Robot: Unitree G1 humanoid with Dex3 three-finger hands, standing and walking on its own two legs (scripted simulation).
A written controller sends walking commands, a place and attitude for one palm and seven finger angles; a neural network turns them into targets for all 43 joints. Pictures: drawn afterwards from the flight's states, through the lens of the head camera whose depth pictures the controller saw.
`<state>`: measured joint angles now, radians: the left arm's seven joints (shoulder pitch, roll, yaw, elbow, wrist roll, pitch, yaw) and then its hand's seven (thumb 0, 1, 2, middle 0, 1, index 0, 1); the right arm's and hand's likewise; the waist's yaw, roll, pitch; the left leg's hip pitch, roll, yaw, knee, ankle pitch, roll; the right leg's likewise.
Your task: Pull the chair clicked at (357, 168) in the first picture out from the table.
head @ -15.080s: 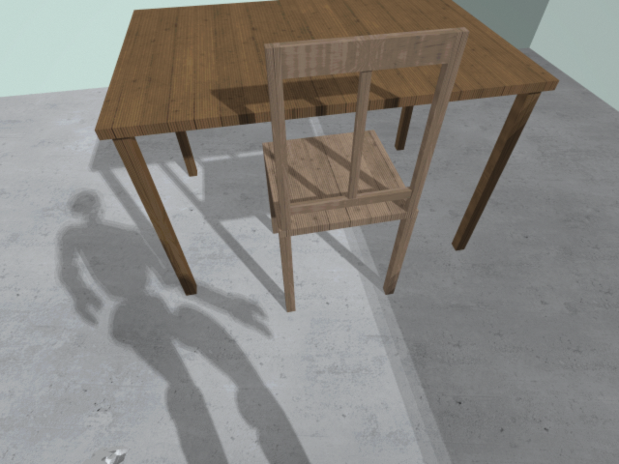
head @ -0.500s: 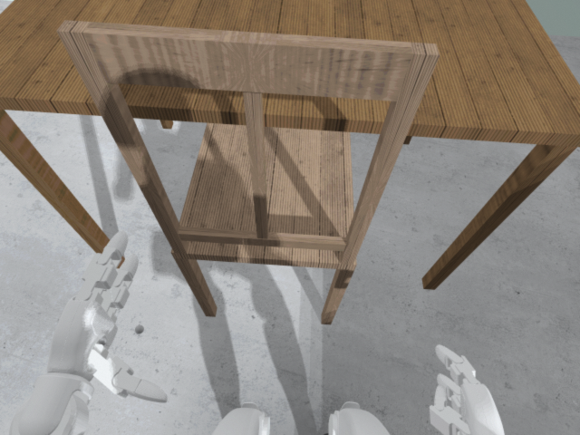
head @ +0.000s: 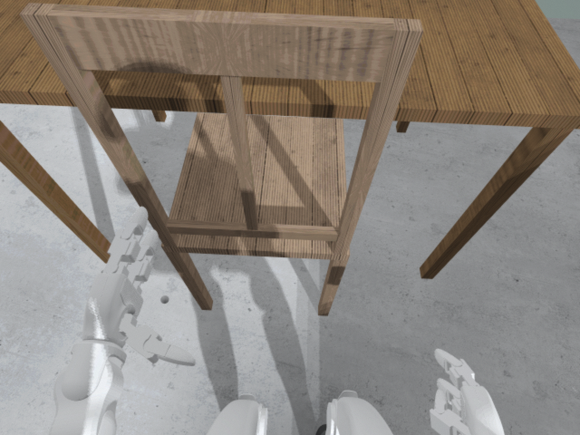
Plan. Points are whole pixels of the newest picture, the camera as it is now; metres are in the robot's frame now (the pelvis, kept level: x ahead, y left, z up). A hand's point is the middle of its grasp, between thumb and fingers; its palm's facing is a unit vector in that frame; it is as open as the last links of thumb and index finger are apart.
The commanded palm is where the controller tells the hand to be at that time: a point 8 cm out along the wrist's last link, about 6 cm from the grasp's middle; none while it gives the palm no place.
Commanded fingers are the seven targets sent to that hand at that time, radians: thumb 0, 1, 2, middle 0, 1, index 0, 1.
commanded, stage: aim the fingers beside a spindle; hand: left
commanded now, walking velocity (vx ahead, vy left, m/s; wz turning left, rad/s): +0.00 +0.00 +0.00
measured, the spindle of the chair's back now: (244, 169) +0.50 +0.09 +0.03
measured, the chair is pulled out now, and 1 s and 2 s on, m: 0.00 0.00 0.00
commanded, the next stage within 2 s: push the fingers through the gap in 1.62 s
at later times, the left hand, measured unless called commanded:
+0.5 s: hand (209, 281) +0.31 +0.12 +0.01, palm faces -0.06 -1.00 -0.02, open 17.0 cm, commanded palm +0.30 +0.18 +0.01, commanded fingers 0.00 -0.50 0.30 -0.06 -0.08 -0.06 -0.08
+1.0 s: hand (248, 262) +0.36 +0.08 -0.02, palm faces -0.08 -1.00 -0.01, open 17.0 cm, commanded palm +0.34 +0.14 -0.01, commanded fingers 0.00 -0.50 0.30 -0.06 -0.08 -0.06 -0.08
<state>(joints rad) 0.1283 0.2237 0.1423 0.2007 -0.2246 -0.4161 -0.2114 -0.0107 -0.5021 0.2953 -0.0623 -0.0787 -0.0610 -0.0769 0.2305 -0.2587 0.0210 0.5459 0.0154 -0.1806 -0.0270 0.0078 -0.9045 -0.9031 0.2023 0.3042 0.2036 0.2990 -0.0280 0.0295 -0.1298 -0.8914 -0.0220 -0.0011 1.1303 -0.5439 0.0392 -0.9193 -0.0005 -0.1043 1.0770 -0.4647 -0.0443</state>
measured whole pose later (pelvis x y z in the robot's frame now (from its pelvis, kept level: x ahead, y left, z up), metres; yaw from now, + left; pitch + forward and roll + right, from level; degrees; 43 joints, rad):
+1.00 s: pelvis -0.01 +0.00 -0.03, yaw +0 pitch +23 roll -1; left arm -0.25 0.10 -0.02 0.50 -0.09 -0.47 0.03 -0.01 -0.50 0.30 -0.06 -0.08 -0.06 -0.08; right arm 0.21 -0.24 0.01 0.57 -0.01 -0.05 0.02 0.01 -0.91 -0.90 0.20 0.30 0.20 0.30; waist -0.05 0.03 -0.15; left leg -1.08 -0.03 0.02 1.26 -0.58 0.04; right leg -1.12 -0.01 -0.09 1.23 -0.51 -0.05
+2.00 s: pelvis -0.01 -0.01 -0.03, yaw +0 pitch +23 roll -1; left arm -0.38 0.12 0.01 0.60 -0.06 -0.48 0.09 -0.01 -0.50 0.29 -0.06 -0.08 -0.06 -0.08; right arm 0.19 -0.24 0.01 0.57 -0.01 -0.01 0.02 0.00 -0.91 -0.90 0.20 0.30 0.20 0.30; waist -0.08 0.04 -0.14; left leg -1.11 -0.02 0.01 1.28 -0.58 0.03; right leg -1.15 -0.01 -0.10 1.24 -0.50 -0.06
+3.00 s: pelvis -0.01 +0.00 -0.04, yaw -2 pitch +27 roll -1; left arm -0.78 0.19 0.20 1.03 0.00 -0.57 0.12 -0.01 -0.50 0.30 -0.06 -0.08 -0.06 -0.08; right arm 0.29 -0.24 0.01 0.63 -0.05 0.04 0.05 0.00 -0.91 -0.90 0.20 0.30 0.20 0.30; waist -0.15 0.04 -0.15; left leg -1.19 -0.01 0.04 1.29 -0.58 0.05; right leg -1.23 0.01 -0.07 1.24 -0.48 -0.04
